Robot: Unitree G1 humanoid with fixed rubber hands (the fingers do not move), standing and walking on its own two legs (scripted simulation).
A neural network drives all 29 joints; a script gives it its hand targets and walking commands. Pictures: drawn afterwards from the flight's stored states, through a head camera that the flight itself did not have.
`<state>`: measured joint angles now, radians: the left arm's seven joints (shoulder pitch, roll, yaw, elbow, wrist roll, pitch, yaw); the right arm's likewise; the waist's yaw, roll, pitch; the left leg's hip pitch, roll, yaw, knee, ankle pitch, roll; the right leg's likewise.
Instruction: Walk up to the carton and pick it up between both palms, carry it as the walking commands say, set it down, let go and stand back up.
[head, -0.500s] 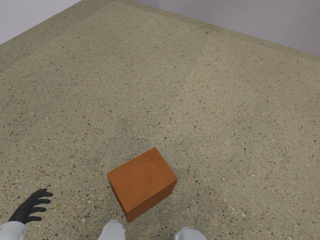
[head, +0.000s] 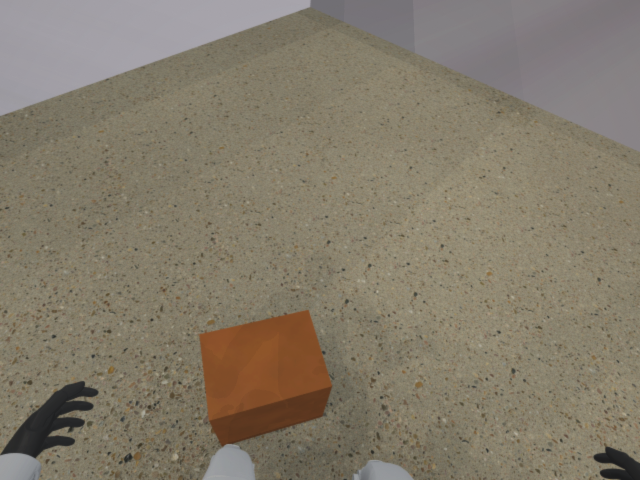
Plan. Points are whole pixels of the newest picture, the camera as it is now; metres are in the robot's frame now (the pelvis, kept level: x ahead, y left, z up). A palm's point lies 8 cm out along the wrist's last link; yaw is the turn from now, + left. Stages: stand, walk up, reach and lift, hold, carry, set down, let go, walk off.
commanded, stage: walk up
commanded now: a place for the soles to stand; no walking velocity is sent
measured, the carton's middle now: (265, 378) +0.45 +0.10 -0.59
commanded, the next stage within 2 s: none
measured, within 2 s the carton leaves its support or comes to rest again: neither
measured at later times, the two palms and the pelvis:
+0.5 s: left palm out of the picture +0.03 +0.32 -0.01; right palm (571, 392) +0.24 -0.33 -0.02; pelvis +0.01 -0.04 +0.03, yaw +15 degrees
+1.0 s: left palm out of the picture +0.02 +0.33 -0.03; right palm (533, 383) +0.25 -0.29 -0.03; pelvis +0.03 -0.02 +0.04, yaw +20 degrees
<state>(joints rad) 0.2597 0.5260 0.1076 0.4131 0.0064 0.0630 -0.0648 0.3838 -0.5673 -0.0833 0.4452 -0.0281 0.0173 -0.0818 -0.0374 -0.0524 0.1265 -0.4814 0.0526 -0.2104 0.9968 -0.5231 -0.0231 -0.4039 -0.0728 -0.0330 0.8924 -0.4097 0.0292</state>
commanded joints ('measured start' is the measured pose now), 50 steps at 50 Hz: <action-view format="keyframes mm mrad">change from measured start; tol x16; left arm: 1 44 246 69 -51 -13 -41 31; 50 -111 165 -33 358 -20 -91 62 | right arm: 1 -62 -151 -51 -99 20 -12 -3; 50 -285 -101 18 410 50 -20 67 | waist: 1 82 -100 -32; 10 43 -133 -36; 14 17 142 -122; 19 49 -51 -63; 40 31 209 -121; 50 44 38 -148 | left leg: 1 -144 -81 36 294 -63 26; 11 271 -64 210 -438 177 88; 14 290 187 -285 -565 244 246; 21 146 -41 106 -285 148 55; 26 260 15 -15 -410 461 108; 35 143 -30 37 -379 431 87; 40 242 111 -374 -600 410 235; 46 210 -45 -12 -472 541 45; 50 290 -3 -58 -501 652 84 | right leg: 1 55 -353 470 -540 -49 -271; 12 16 -274 67 -346 161 -115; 14 -1 -50 -58 -172 -86 -17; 19 205 -292 214 -554 71 -136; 25 111 -180 -46 -431 91 -69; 35 259 -224 -38 -451 52 -127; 41 126 11 -17 -249 -128 -44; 46 328 -199 106 -514 317 -128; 50 313 -123 -8 -453 321 -89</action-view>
